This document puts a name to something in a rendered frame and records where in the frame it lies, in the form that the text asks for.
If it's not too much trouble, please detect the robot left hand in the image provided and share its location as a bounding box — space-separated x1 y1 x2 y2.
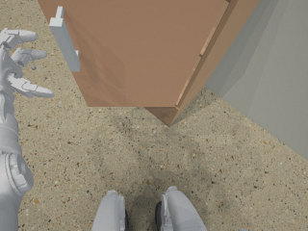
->
0 28 55 98

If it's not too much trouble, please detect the robot left upper arm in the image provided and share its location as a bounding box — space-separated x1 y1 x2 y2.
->
0 152 34 231

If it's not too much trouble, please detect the handle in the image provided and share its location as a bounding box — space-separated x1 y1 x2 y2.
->
49 6 81 72

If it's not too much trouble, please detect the cupboard door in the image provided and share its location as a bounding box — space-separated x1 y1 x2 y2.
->
38 0 226 107

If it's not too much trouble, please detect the right robot thigh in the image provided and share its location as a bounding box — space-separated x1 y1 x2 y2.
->
161 191 207 231

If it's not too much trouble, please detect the robot left forearm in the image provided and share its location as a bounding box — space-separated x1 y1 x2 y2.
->
0 85 22 156

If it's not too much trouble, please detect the right robot shin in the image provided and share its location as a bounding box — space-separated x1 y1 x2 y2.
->
160 186 177 231

